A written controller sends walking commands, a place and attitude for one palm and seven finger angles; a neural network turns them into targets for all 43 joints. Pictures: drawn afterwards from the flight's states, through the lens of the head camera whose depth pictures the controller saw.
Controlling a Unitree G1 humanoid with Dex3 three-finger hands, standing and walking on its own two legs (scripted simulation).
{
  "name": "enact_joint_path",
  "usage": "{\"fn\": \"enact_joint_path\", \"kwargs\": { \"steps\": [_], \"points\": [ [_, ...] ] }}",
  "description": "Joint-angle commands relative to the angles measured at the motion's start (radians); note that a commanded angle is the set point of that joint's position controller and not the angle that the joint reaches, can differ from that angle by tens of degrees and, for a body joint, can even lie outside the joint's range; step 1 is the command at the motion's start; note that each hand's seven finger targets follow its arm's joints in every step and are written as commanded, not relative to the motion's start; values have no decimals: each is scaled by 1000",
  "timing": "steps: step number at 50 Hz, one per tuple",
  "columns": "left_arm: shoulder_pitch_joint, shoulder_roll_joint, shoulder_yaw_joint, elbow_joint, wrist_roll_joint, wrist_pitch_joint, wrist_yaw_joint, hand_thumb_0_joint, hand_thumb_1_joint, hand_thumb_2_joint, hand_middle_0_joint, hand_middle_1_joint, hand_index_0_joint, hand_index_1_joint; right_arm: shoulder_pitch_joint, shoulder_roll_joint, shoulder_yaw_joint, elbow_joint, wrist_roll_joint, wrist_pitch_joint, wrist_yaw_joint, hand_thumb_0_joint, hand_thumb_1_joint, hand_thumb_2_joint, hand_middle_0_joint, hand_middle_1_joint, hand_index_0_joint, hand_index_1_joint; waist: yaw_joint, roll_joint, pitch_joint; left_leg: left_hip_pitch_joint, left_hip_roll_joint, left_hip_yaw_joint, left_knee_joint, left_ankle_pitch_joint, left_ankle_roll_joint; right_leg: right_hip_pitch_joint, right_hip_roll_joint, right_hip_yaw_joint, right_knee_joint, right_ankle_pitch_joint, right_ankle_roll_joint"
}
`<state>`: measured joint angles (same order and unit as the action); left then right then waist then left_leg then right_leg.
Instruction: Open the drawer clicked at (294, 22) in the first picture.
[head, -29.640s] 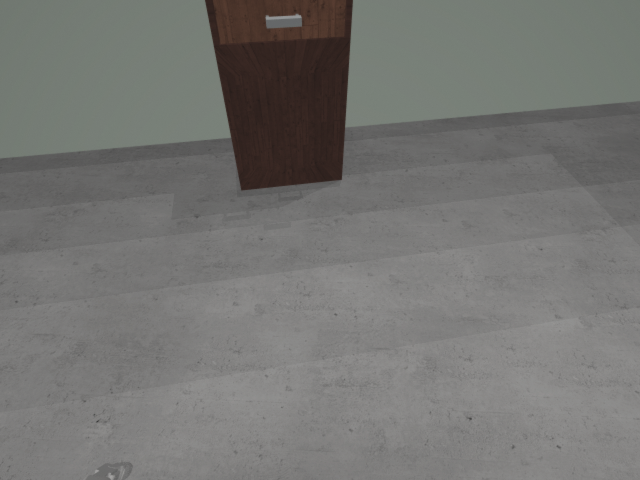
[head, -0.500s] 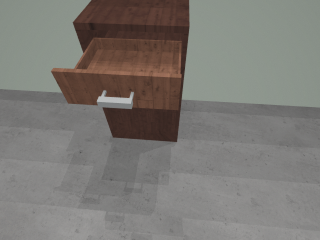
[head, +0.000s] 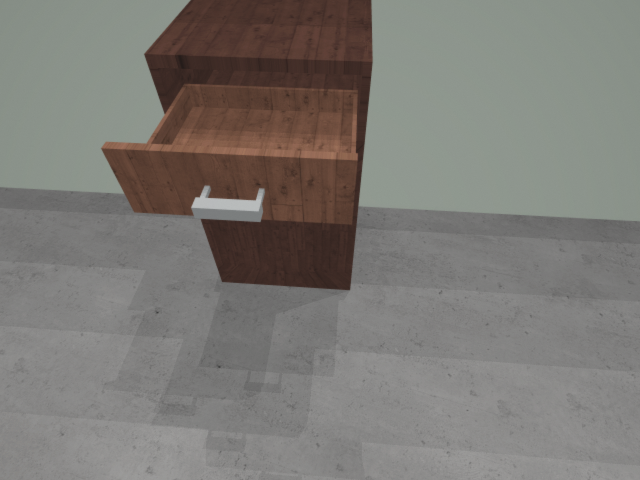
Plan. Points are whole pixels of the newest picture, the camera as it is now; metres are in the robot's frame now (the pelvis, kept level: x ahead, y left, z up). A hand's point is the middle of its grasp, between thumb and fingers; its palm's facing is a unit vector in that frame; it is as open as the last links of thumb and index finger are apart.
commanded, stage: look to check the result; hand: left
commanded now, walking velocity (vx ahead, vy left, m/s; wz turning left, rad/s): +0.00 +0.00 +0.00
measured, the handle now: (230, 200) +0.57 +0.20 -0.01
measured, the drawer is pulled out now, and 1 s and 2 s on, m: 0.30 0.30 0.30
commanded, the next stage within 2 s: stand and wait in 0.58 s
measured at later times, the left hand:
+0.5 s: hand out of the picture +0.02 +0.18 -0.17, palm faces +0.03 -0.97 -0.22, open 7.3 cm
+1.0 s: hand out of the picture +0.06 +0.21 -0.16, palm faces +0.01 -0.96 -0.28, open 7.4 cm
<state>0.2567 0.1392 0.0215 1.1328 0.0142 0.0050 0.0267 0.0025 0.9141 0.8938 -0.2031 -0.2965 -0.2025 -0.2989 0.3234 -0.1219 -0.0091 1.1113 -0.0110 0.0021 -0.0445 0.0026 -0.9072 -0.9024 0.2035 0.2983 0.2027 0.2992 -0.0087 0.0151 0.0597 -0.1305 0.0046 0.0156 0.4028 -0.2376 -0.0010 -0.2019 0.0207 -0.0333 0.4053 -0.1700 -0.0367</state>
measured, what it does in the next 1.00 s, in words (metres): stands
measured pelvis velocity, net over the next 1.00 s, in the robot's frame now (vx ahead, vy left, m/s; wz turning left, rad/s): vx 0.01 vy -0.01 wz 0.01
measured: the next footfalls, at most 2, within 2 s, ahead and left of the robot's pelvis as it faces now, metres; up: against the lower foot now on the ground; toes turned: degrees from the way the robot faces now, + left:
none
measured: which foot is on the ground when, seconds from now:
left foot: down 0.00-1.00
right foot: down 0.00-1.00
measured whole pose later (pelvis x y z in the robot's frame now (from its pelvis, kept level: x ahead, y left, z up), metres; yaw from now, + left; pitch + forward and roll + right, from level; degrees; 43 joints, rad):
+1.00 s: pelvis +0.01 -0.01 +0.00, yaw +0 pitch -2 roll +0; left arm 0.15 0.24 0.03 1.13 0.01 -0.01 0.01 0.00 0.91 0.89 -0.20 -0.30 -0.20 -0.30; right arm 0.20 -0.24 -0.02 1.10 -0.01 0.00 -0.03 0.00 -0.91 -0.90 0.20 0.30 0.20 0.30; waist -0.01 0.02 0.08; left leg -0.09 0.02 0.00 0.34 -0.22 -0.02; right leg -0.16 0.03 -0.04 0.35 -0.16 -0.05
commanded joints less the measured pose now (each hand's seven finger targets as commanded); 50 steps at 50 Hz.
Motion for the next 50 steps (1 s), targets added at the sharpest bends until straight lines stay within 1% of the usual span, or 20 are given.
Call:
{"fn": "enact_joint_path", "kwargs": {
  "steps": [1, 3, 6, 11, 14, 15, 17, 18, 20, 22, 26, 30, 32, 34, 39, 41, 47, 48, 49, 50],
  "points": [
    [56, 117, 25, -29, -3, -15, 7, 0, 900, 900, -200, -300, -200, -300, 81, -89, -17, -16, -2, -10, -6, 0, -900, -900, 200, 300, 200, 300, 4, -13, 22, -65, 85, -69, -83, 50, 35, 14, -105, 98, -92, -8, -17],
    [59, 117, 26, -28, -2, -16, 8, 0, 900, 900, -200, -300, -200, -300, 76, -92, -18, -19, -1, -9, -6, 0, -900, -900, 200, 300, 200, 300, 3, -11, 27, -57, 83, -66, -78, 48, 34, -1, -104, 96, -98, -21, -17],
    [52, 119, 27, -28, -3, -16, 7, 0, 900, 900, -200, -300, -200, -300, 75, -93, -17, -16, -3, -9, -6, 0, -900, -900, 200, 300, 200, 300, 3, 11, 34, -68, 84, -68, -85, 41, 33, 5, -106, 100, -98, -22, -19],
    [42, 132, 29, -29, -3, -17, 7, 0, 900, 900, -200, -300, -200, -300, 65, -106, -20, -18, -3, -9, -5, 0, -900, -900, 200, 300, 200, 300, 2, -17, 28, -58, 84, -69, -82, 48, 34, 10, -107, 104, -103, -24, -19],
    [33, 136, 31, -31, -2, -18, 7, 0, 900, 900, -200, -300, -200, -300, 59, -111, -22, -19, -4, -8, -5, 0, -900, -900, 200, 300, 200, 300, 0, 1, 32, -58, 85, -66, -82, 38, 32, 5, -107, 105, -109, -37, -19],
    [30, 140, 31, -32, -3, -18, 6, 0, 900, 900, -200, -300, -200, -300, 57, -112, -21, -19, -4, -8, -4, 0, -900, -900, 200, 300, 200, 300, 0, -11, 36, -63, 85, -68, -86, 34, 33, 4, -108, 107, -111, -44, -19],
    [26, 147, 33, -33, -2, -19, 5, 0, 900, 900, -200, -300, -200, -300, 49, -121, -23, -21, -5, -8, -3, 0, -900, -900, 200, 300, 200, 300, 2, -12, 29, -59, 81, -67, -83, 33, 33, 8, -110, 112, -116, -55, -20],
    [29, 150, 34, -37, -2, -21, 6, 0, 900, 900, -200, -300, -200, -300, 45, -128, -26, -27, -3, -8, -3, 0, -900, -900, 200, 300, 200, 300, 2, -26, 26, -45, 83, -65, -76, 43, 33, 0, -109, 108, -119, -49, -20],
    [15, 156, 36, -38, -2, -22, 5, 0, 900, 900, -200, -300, -200, -300, 41, -132, -26, -23, -5, -10, -3, 0, -900, -900, 200, 300, 200, 300, -1, -19, 17, -44, 86, -67, -78, 68, 33, 15, -112, 109, -111, -13, -21],
    [9, 160, 35, -38, -4, -25, 5, 0, 900, 900, -200, -300, -200, -300, 28, -142, -26, -25, -4, -12, -4, 0, -900, -900, 200, 300, 200, 300, -1, 9, 3, -36, 90, -68, -78, 85, 31, 29, -113, 108, -105, 28, -23],
    [-9, 178, 38, -40, -3, -26, 4, 0, 900, 900, -200, -300, -200, -300, 9, -159, -29, -27, -4, -13, -4, 0, -900, -900, 200, 300, 200, 300, 0, -13, 2, -35, 92, -71, -85, 91, 30, 39, -115, 105, -106, 44, -22],
    [-29, 194, 39, -46, -3, -26, 2, 0, 900, 900, -200, -300, -200, -300, -12, -176, -30, -29, -5, -12, -1, 0, -900, -900, 200, 300, 200, 300, 1, 0, 11, -35, 94, -72, -91, 82, 29, 36, -115, 111, -115, 25, -21],
    [-37, 206, 41, -47, -3, -27, 1, 0, 900, 900, -200, -300, -200, -300, -21, -188, -31, -31, -5, -13, 0, 0, -900, -900, 200, 300, 200, 300, 1, -14, -2, -31, 93, -75, -93, 83, 30, 46, -117, 112, -119, 24, -21],
    [-46, 211, 41, -48, -3, -29, 1, 0, 900, 900, -200, -300, -200, -300, -28, -194, -30, -32, -5, -14, 0, 0, -900, -900, 200, 300, 200, 300, 0, -3, -10, -23, 96, -75, -93, 101, 30, 53, -118, 109, -117, 51, -21],
    [-65, 234, 43, -50, -3, -32, -1, 0, 900, 900, -200, -300, -200, -300, -56, -218, -33, -37, -6, -14, 2, 0, -900, -900, 200, 300, 200, 300, 1, -18, -19, -10, 97, -76, -95, 117, 28, 62, -124, 107, -121, 80, -20],
    [-75, 241, 43, -52, -4, -34, -1, 0, 900, 900, -200, -300, -200, -300, -65, -229, -33, -38, -6, -15, 2, 0, -900, -900, 200, 300, 200, 300, 0, -7, -33, -5, 99, -77, -97, 124, 26, 74, -124, 112, -118, 101, -21],
    [-96, 265, 42, -52, -4, -34, -3, 0, 900, 900, -200, -300, -200, -300, -93, -253, -33, -40, -6, -14, 6, 0, -900, -900, 200, 300, 200, 300, 1, -13, -28, 1, 99, -79, -108, 121, 25, 75, -127, 115, -131, 91, -18],
    [-93, 269, 43, -57, -3, -37, -3, 0, 900, 900, -200, -300, -200, -300, -95, -258, -35, -45, -5, -15, 5, 0, -900, -900, 200, 300, 200, 300, 2, -23, -36, 14, 101, -78, -105, 125, 26, 71, -124, 114, -132, 96, -18],
    [-103, 272, 42, -55, -4, -36, -3, 0, 900, 900, -200, -300, -200, -300, -98, -262, -34, -43, -6, -14, 6, 0, -900, -900, 200, 300, 200, 300, -1, -4, -35, 10, 102, -78, -106, 131, 25, 77, -128, 112, -131, 105, -17],
    [-105, 276, 43, -56, -4, -37, -3, 0, 900, 900, -200, -300, -200, -300, -98, -265, -34, -42, -6, -15, 6, 0, -900, -900, 200, 300, 200, 300, -1, -11, -50, 11, 103, -79, -108, 132, 24, 88, -127, 115, -129, 111, -17]
  ]
}}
